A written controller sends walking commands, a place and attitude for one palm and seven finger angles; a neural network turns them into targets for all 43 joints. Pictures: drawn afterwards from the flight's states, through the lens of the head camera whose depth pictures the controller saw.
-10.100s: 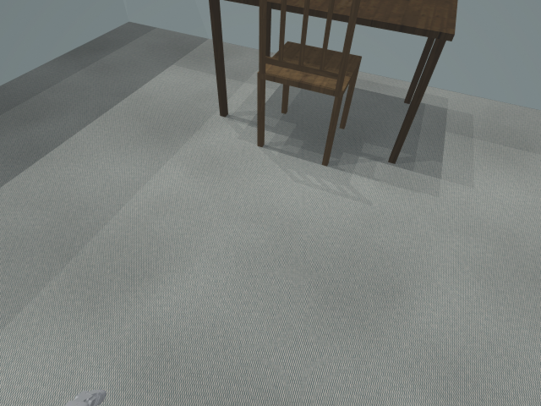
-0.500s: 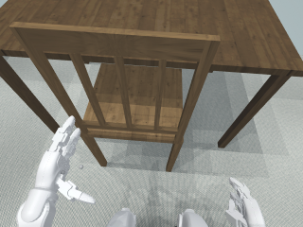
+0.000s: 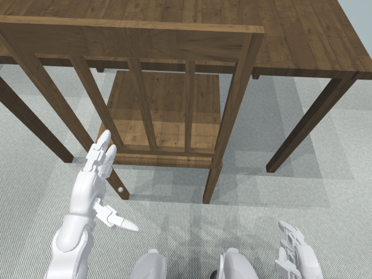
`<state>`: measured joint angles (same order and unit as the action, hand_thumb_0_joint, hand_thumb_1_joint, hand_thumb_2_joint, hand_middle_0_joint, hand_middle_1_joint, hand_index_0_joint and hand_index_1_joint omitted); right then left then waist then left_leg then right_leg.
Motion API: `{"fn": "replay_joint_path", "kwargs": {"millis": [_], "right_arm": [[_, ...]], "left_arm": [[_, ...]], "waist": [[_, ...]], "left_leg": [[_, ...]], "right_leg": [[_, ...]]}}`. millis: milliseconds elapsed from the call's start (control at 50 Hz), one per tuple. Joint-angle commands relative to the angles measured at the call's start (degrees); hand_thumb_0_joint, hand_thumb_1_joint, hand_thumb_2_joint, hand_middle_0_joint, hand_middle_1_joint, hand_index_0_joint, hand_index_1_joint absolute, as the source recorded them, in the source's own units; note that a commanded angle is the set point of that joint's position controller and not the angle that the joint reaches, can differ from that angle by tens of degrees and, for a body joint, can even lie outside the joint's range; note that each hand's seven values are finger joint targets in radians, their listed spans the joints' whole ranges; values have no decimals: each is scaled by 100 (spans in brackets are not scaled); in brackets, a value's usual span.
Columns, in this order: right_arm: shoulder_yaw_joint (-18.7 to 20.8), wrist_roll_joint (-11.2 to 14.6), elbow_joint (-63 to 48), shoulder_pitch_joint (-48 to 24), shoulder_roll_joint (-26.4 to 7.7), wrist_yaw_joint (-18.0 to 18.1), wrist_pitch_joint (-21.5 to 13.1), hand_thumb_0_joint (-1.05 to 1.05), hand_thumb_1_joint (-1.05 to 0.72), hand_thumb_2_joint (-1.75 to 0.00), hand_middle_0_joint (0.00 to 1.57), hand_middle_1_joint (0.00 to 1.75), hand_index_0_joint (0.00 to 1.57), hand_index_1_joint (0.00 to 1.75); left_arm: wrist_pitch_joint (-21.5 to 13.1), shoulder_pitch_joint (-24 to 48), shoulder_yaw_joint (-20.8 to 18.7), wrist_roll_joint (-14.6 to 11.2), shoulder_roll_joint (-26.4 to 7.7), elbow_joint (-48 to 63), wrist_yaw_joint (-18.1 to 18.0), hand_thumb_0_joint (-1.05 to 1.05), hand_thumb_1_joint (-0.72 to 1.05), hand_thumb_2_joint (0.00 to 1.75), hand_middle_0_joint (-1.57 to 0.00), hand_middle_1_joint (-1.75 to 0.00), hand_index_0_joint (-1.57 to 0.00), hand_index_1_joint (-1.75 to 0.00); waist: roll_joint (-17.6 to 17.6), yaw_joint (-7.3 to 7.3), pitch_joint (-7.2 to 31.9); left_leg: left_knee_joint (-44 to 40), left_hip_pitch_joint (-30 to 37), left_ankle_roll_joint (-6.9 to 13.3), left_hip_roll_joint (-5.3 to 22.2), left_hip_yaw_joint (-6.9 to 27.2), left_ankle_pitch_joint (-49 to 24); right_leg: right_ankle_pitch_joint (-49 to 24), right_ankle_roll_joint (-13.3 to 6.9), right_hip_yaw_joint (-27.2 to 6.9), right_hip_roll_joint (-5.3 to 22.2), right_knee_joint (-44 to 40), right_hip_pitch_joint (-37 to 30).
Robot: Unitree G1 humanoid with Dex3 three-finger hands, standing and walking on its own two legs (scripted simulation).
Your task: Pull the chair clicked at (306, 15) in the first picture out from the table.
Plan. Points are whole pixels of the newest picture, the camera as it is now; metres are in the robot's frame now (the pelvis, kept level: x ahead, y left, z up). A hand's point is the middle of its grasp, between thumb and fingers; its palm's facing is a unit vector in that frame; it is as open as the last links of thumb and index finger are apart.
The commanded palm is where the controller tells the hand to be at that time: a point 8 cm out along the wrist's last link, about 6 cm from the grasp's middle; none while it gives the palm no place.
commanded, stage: aim the fingers beside a spindle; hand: left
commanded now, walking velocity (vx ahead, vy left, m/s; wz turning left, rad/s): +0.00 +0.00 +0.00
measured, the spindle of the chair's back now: (145, 113) +0.47 +0.12 +0.03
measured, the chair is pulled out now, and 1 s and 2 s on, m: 0.00 0.00 -0.02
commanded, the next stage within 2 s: push the fingers through the gap in 1.28 s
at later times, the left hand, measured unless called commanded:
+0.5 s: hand (143, 181) +0.31 +0.11 +0.01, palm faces -0.08 -1.00 -0.03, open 17.0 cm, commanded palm +0.29 +0.16 +0.01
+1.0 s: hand (150, 178) +0.32 +0.09 +0.00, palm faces -0.06 -1.00 -0.04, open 16.9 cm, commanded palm +0.30 +0.15 +0.00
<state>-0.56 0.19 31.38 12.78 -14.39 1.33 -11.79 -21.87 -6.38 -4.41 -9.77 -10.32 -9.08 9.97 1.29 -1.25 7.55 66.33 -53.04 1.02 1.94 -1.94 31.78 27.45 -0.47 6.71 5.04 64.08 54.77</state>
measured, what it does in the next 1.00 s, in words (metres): stands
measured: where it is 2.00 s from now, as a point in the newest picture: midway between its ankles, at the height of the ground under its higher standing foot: outside the picture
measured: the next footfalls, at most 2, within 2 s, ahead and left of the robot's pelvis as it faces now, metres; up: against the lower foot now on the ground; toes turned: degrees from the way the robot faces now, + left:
none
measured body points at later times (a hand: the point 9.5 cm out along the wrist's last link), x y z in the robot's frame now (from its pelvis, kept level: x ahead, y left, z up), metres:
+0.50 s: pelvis +0.00 -0.01 -0.01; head +0.10 -0.01 +0.42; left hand +0.31 +0.16 +0.02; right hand +0.17 -0.25 -0.12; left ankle +0.00 +0.11 -0.65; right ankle +0.03 -0.12 -0.65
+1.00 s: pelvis -0.01 -0.01 -0.02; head +0.10 -0.02 +0.42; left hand +0.32 +0.15 +0.01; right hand +0.15 -0.26 -0.13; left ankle +0.00 +0.11 -0.65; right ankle +0.03 -0.12 -0.65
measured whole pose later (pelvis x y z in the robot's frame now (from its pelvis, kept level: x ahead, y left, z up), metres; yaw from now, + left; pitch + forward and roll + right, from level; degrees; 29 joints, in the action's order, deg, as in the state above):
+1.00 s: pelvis -0.01 -0.01 -0.02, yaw +0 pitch +21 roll +0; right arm 0.3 0.0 31.9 12.1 -14.1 -0.1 -5.7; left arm -25.0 4.7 -0.3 -6.0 -7.1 -18.4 2.0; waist 1.6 -1.8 8.2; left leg 71.0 -59.6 0.0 2.2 -1.9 32.6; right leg 29.1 -1.8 6.3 5.1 70.1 62.2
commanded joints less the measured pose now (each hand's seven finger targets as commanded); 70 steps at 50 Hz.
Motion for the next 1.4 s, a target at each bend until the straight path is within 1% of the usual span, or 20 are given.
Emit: {"fn": "replay_joint_path", "kwargs": {"millis": [0, 80, 140, 180, 220, 300, 440, 540, 600, 640, 660, 700, 740, 780, 880, 1020, 1080, 1180, 1320, 1380], "right_arm": [[332, 4, -825, -83, -729, 4, -196, 0, -90, -90, 20, 30, 20, 30], [331, -3, -754, -59, -752, 6, -152, 0, -90, -90, 20, 30, 20, 30], [354, -9, -766, -62, -737, -8, -136, 0, -90, -90, 20, 30, 20, 30], [359, -12, -753, -29, -763, -7, -99, 0, -90, -90, 20, 30, 20, 30], [361, -23, -765, -43, -728, -23, -62, 0, -90, -90, 20, 30, 20, 30], [371, -30, -775, -34, -716, -59, 20, 0, -90, -90, 20, 30, 20, 30], [371, -36, -768, -52, -684, -86, 140, 0, -90, -90, 20, 30, 20, 30], [364, -47, -711, -54, -686, -92, 195, 0, -90, -90, 20, 30, 20, 30], [372, -61, -704, -58, -673, -102, 223, 0, -90, -90, 20, 30, 20, 30], [375, -62, -709, -48, -668, -125, 258, 0, -90, -90, 20, 30, 20, 30], [366, -71, -717, -56, -650, -139, 275, 0, -90, -90, 20, 30, 20, 30], [371, -57, -744, -47, -666, -147, 326, 0, -90, -90, 20, 30, 20, 30], [364, -47, -749, -71, -654, -153, 372, 0, -90, -90, 20, 30, 20, 30], [355, -44, -760, -70, -665, -128, 406, 0, -90, -90, 20, 30, 20, 30], [350, -29, -764, -81, -645, -116, 381, 0, -90, -90, 20, 30, 20, 30], [363, -4, -672, -57, -682, -98, 334, 0, -90, -90, 20, 30, 20, 30], [388, -27, -693, -40, -696, -93, 310, 0, -90, -90, 20, 30, 20, 30], [369, -35, -734, -64, -676, -117, 340, 0, -90, -90, 20, 30, 20, 30], [364, -23, -703, -70, -698, -116, 342, 0, -90, -90, 20, 30, 20, 30], [365, -35, -728, -60, -710, -119, 329, 0, -90, -90, 20, 30, 20, 30]], "left_arm": [[-495, 636, -278, -44, -553, 1089, -130, 0, -50, 30, -6, -8, -6, -8], [-528, 1024, -87, 20, -453, 934, -174, 0, -50, 30, -6, -8, -6, -8], [-542, 1136, 74, 30, -296, 984, -210, 0, -50, 30, -6, -8, -6, -8], [-526, 1187, -52, 74, -432, 865, -275, 0, -50, 30, -6, -8, -6, -8], [-534, 1258, 48, 115, -323, 917, -345, 0, -50, 30, -6, -8, -6, -8], [-545, 1258, 39, 181, -308, 789, -488, 0, -50, 30, -6, -8, -6, -8], [-612, 1572, 253, 287, -108, 662, -614, 0, -50, 30, -6, -8, -6, -8], [-641, 2069, 436, 369, 16, 464, -731, 0, -50, 30, -6, -8, -6, -8], [-687, 2106, 433, 412, 44, 485, -816, 0, -50, 30, -6, -8, -6, -8], [-685, 2023, 354, 427, -9, 393, -888, 0, -50, 30, -6, -8, -6, -8], [-677, 2105, 523, 441, 158, 384, -897, 0, -50, 30, -6, -8, -6, -8], [-675, 1910, 341, 478, 14, 264, -949, 0, -50, 30, -6, -8, -6, -8], [-660, 2089, 316, 470, -25, 241, -964, 0, -50, 30, -6, -8, -6, -8], [-671, 2037, 107, 483, -230, 183, -978, 0, -50, 30, -6, -8, -6, -8], [-757, 2106, 301, 363, -30, 316, -845, 0, -50, 30, -6, -8, -6, -8], [-747, 2124, 434, 331, 44, 119, -721, 0, -50, 30, -6, -8, -6, -8], [-786, 2053, 208, 341, -175, 283, -783, 0, -50, 30, -6, -8, -6, -8], [-804, 1986, 151, 379, -184, 234, -837, 0, -50, 30, -6, -8, -6, -8], [-762, 2252, 415, 375, 29, 164, -785, 0, -50, 30, -6, -8, -6, -8], [-754, 2239, 430, 395, 4, 304, -795, 0, -50, 30, -6, -8, -6, -8]], "waist": [[-67, -7, 1849], [-135, -122, 1742], [16, -99, 1928], [-160, -87, 1965], [-9, -61, 2062], [-162, -59, 2122], [-219, -93, 2123], [-243, -198, 2103], [-112, -151, 2316], [-159, -103, 2332], [-222, -151, 2365], [-305, -81, 2368], [-400, -123, 2307], [-385, -61, 2274], [-290, -135, 2370], [-396, -235, 2067], [-275, -142, 2275], [-236, -90, 2242], [-291, -225, 2165], [-88, -163, 2329]], "left_leg": [[-890, 791, -57, -165, 345, -1847], [-827, 719, -43, -138, 388, -1722], [-769, 807, -50, -151, 388, -1829], [-745, 719, -46, -147, 398, -1823], [-709, 753, -57, -161, 381, -1956], [-635, 659, -50, -159, 359, -1955], [-540, 468, -38, -170, 337, -1820], [-445, 378, -17, -169, 359, -1588], [-404, 438, -20, -179, 347, -1727], [-406, 386, -34, -181, 337, -1740], [-379, 336, -23, -189, 323, -1716], [-409, 296, -22, -185, 328, -1726], [-378, 124, -1, -204, 269, -1477], [-385, 3, 1, -208, 269, -1426], [-394, 108, 17, -209, 254, -1458], [-371, 67, 15, -192, 281, -1310], [-339, 121, 9, -203, 267, -1465], [-363, 115, -2, -212, 268, -1530], [-350, 206, 7, -192, 317, -1440], [-376, 350, -8, -191, 359, -1619]], "right_leg": [[-1434, -118, -401, -261, -750, -1402], [-1264, -115, -382, -272, -711, -1157], [-1357, -119, -384, -244, -647, -1125], [-1378, -124, -390, -251, -622, -1178], [-1517, -130, -406, -226, -555, -1186], [-1577, -123, -424, -230, -504, -1187], [-1539, -132, -474, -217, -428, -1146], [-1252, -117, -480, -219, -403, -885], [-1384, -129, -499, -213, -329, -915], [-1422, -138, -501, -210, -308, -978], [-1447, -125, -509, -205, -303, -1001], [-1460, -130, -506, -223, -287, -1044], [-1294, -102, -583, -218, -376, -1114], [-1254, -122, -603, -230, -358, -1190], [-1320, -110, -642, -223, -432, -1258], [-1105, -90, -605, -213, -475, -992], [-1259, -108, -607, -212, -407, -1098], [-1320, -127, -591, -223, -363, -1127], [-1180, -109, -541, -230, -377, -880], [-1276, -137, -495, -229, -289, -859]]}}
